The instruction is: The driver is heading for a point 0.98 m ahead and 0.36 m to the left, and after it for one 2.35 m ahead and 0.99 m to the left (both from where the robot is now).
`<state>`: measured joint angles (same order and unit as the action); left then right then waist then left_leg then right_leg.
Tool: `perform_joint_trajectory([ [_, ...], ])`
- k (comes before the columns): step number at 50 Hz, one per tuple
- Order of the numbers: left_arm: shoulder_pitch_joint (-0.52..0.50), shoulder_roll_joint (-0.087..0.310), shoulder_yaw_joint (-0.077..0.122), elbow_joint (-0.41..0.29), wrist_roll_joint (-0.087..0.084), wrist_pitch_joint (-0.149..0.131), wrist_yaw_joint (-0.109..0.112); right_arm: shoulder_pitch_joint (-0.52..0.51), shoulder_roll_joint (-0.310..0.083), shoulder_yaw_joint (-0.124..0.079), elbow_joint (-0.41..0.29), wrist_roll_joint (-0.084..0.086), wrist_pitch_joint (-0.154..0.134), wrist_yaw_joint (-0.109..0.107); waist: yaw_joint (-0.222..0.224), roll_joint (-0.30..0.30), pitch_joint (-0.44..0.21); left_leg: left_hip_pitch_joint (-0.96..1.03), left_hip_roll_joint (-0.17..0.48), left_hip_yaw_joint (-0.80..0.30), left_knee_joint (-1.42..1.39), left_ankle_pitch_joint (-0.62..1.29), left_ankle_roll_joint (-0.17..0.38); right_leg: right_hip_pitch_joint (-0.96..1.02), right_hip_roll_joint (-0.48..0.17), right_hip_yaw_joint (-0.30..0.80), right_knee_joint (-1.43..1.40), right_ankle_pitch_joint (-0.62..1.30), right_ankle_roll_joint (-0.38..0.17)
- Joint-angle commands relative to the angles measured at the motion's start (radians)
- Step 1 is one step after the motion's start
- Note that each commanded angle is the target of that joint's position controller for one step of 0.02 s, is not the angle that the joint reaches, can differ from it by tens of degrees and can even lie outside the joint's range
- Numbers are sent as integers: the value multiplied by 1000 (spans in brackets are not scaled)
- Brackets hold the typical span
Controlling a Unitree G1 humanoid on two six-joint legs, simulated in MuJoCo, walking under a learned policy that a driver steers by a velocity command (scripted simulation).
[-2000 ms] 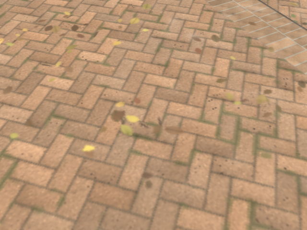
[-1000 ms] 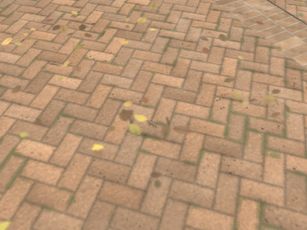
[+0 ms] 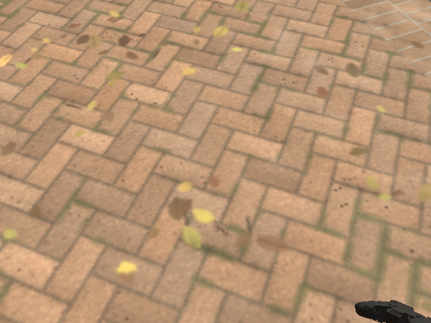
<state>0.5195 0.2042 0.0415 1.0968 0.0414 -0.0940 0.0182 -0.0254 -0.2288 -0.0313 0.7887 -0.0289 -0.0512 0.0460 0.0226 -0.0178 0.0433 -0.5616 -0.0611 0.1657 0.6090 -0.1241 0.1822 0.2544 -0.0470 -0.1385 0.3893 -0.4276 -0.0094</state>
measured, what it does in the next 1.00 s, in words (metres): walks ahead, turning left: right foot, then left foot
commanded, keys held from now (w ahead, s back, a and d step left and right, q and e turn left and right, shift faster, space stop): w+q+shift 0.80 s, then w+shift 0.14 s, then w+e+shift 0.06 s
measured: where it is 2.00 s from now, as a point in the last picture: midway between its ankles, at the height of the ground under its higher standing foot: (42, 68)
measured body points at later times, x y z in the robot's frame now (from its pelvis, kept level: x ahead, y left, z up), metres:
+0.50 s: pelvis +0.46 +0.04 +0.01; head +0.50 +0.06 +0.46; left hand +0.61 +0.34 -0.06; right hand +0.54 -0.24 -0.11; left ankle +0.19 +0.05 -0.61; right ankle +0.62 -0.03 -0.70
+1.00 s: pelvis +0.82 +0.30 +0.01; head +0.85 +0.32 +0.46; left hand +0.66 +0.49 -0.12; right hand +1.12 +0.23 -0.11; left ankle +0.85 +0.35 -0.70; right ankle +0.80 +0.06 -0.56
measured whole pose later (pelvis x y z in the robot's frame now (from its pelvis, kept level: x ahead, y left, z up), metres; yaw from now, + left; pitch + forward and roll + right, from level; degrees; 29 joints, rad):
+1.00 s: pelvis +0.82 +0.30 +0.01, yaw +49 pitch +0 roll +0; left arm 0.35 0.23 0.01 0.82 0.01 -0.07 0.00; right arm 0.18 -0.29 -0.04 0.76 -0.04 -0.02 0.02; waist 0.04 0.01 0.07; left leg -0.41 -0.14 0.11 0.68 -0.27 0.18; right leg -0.26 -0.09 -0.02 1.40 -0.33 -0.01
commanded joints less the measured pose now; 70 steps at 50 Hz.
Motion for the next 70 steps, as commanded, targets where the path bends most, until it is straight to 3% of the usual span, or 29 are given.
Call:
perform_joint_trajectory([
  [1,-13,54,12,-143,-30,-28,-27,485,-295,-105,121,-7,13,-22,-133,296,-311,958,313,-857,-265,-636,218,-876,94,55,1100,85,-28],
  [2,-114,123,18,-188,-27,-51,-29,429,-271,-105,114,0,13,-15,-129,183,-272,947,319,-1015,-387,-604,215,-1030,64,226,1164,105,-63],
  [5,-282,114,6,-262,0,-64,-28,355,-153,-77,129,2,-10,-32,-45,-61,-47,546,229,-690,-408,-249,142,-949,-59,228,972,202,-58],
  [8,-295,90,-7,-305,37,-9,-41,357,-120,-56,129,27,-34,-44,20,-20,15,344,150,-578,-442,-189,148,-902,-89,206,854,136,9],
  [13,-608,88,-36,-454,14,4,-58,460,-155,-63,108,26,-52,-37,-66,33,117,200,70,-499,-506,125,96,-840,-40,110,401,434,69],
  [18,-667,117,-39,-519,-10,1,-48,515,-197,-77,102,42,-44,-45,-101,74,22,457,103,-515,-385,566,22,-703,43,117,142,538,21],
  [20,-499,194,-7,-485,-16,-2,-24,485,-249,-88,89,35,-47,-50,-17,90,-119,507,101,-525,-151,813,-28,-446,90,138,120,433,-1],
  [22,-109,299,41,-400,-12,-4,19,382,-251,-91,52,20,-58,-39,190,82,-313,315,41,-500,314,614,-46,-10,-32,212,171,213,-20],
  [23,6,349,56,-380,37,-6,32,415,-59,-47,12,37,-61,-42,158,-173,-411,40,-48,-401,665,-254,-47,229,-331,542,137,-49,-60],
  [24,-96,372,68,-389,35,-2,8,507,-87,-34,-48,81,-51,-49,45,-408,-516,-119,-50,-324,833,-348,-50,235,-466,1035,-77,-193,-143],
  [25,-228,235,49,-422,27,4,-3,416,-153,-42,-12,48,-29,-57,46,-181,-324,-169,39,-297,826,-218,-47,56,-380,882,-123,-330,-132],
  [27,-266,143,27,-391,24,2,-9,327,-145,-46,-17,17,-4,-30,27,4,-131,-143,99,-265,754,-142,-65,-189,-303,581,-136,-33,-110],
  [31,-174,99,14,-281,-17,-29,-26,213,-60,-21,-112,-6,45,13,-22,-64,-20,-202,182,-238,714,-114,-73,-325,-250,261,-190,253,-61],
  [38,-164,182,25,-252,-13,-52,-23,-34,-93,7,-234,-2,48,54,-38,-10,114,-118,138,-53,276,154,-38,-374,-161,-124,-299,668,-11],
  [41,-80,253,34,-244,-14,-29,-2,-17,-114,5,-216,-4,38,51,-58,-53,53,38,23,41,157,98,11,-229,-178,-164,-148,1301,5],
  [43,-104,317,46,-256,-9,5,11,209,-166,-20,-147,-7,29,30,-185,-106,-70,295,-39,1,128,-10,47,-218,-226,-139,146,1511,-20],
  [44,-147,319,45,-277,-3,19,11,429,-209,-45,-73,-9,25,13,-274,-108,-160,531,-47,-56,76,-42,78,-302,-232,-114,394,1445,-46],
  [45,-152,295,45,-277,1,25,2,525,-251,-74,-20,-10,28,-11,-296,-26,-191,741,-5,-156,1,-95,98,-490,-146,-119,746,925,-41],
  [46,-52,149,14,-347,-7,15,-17,403,-362,-96,-47,-23,40,-27,-93,275,-228,967,263,-599,-23,-52,166,-890,14,-75,1148,-77,6],
  [47,-119,198,11,-413,-31,-3,-15,446,-365,-100,-85,-16,47,-33,-148,161,-401,1045,354,-889,-222,-220,251,-1029,34,142,1251,-15,-1],
  [50,-199,177,-4,-379,-30,-1,-18,352,-224,-68,-43,-14,4,-52,-53,-77,-66,589,311,-635,-368,-164,134,-998,-87,179,1052,122,-25],
  [53,-139,128,-10,-330,-19,60,-49,335,-146,-37,-12,2,-54,-49,23,-54,17,340,245,-411,-464,-94,55,-863,-119,232,902,152,-14],
  [56,-309,114,-11,-377,-34,66,-61,391,-140,-35,21,10,-83,-28,-24,11,105,335,169,-204,-519,206,-43,-946,-92,191,695,331,-32],
  [62,-458,92,-31,-408,-38,38,-90,454,-151,-13,52,21,-110,-49,-53,38,61,530,155,17,-517,860,-160,-810,34,-25,299,666,-115],
  [66,-134,217,12,-315,-29,58,-81,370,-258,-40,24,-9,-58,-107,146,153,-140,673,231,44,-29,1393,-206,-491,175,-60,283,438,-166],
  [67,96,265,39,-251,-27,63,-68,287,-280,-48,-3,-20,-40,-110,264,146,-203,553,240,24,286,1322,-198,-285,151,20,262,360,-217],
  [68,210,302,67,-218,-41,67,-51,220,-261,-50,-9,-17,-31,-95,331,18,-189,366,98,48,767,652,-183,-146,93,115,174,320,-280],
  [69,108,347,76,-213,-35,79,-43,223,-69,1,-86,-30,-61,-73,150,-263,-129,-152,-54,-63,1138,-393,-209,54,-33,405,305,526,-363],
  [70,17,369,81,-262,-25,82,-39,303,-72,24,-167,1,-83,-61,79,-222,-313,-340,-27,-270,1188,-384,-201,164,-188,842,42,157,-513],
])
